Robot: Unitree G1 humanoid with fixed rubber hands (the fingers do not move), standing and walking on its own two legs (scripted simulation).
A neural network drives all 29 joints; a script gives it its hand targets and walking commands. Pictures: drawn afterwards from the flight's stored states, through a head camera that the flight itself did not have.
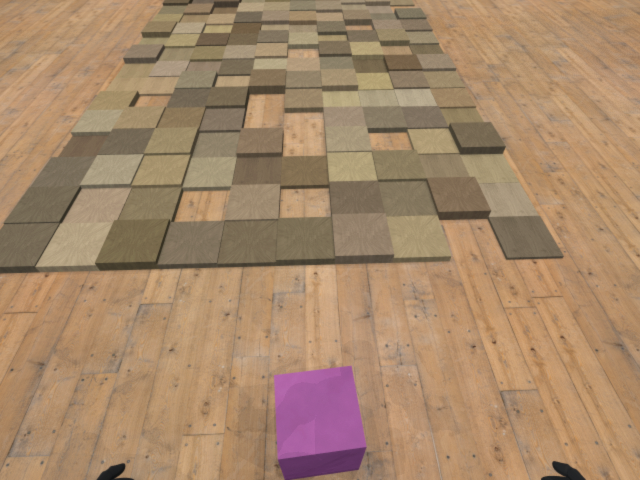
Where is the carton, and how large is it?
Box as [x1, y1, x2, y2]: [274, 366, 366, 479]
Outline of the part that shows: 351,366 274,375 278,461 285,479 358,469 366,446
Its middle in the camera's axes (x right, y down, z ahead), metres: -0.01 +0.52 +1.06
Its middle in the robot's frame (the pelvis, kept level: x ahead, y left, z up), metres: +0.38 +0.03 -0.66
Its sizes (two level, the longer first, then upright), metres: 0.210 0.200 0.250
